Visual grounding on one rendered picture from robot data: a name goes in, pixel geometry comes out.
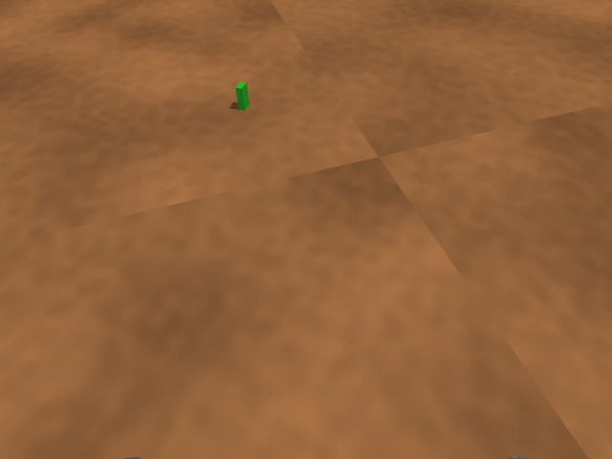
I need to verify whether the carton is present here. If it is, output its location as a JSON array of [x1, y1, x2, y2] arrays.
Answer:
[[235, 81, 250, 110]]

